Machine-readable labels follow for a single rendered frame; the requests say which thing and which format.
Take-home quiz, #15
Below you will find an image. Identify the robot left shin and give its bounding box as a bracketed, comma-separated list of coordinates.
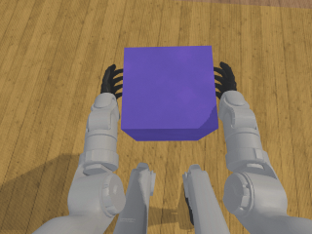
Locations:
[130, 162, 150, 178]

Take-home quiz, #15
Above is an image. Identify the robot left upper arm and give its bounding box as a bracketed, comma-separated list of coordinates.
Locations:
[32, 172, 126, 234]

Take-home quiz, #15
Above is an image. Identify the robot right hand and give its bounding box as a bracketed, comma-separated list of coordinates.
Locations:
[214, 61, 237, 99]

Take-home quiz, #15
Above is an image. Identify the carton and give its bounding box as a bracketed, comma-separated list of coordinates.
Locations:
[121, 45, 218, 141]

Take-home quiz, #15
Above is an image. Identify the robot left forearm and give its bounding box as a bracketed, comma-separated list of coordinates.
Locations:
[67, 93, 121, 207]

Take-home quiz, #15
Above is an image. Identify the robot right forearm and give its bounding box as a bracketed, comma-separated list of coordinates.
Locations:
[217, 90, 288, 205]

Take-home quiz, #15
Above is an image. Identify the robot right upper arm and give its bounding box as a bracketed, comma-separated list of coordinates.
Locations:
[222, 171, 312, 234]

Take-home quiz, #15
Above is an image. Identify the right robot foot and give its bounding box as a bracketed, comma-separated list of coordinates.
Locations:
[183, 188, 194, 225]

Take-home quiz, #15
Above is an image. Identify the robot left hand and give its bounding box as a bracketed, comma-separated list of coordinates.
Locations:
[100, 64, 124, 99]

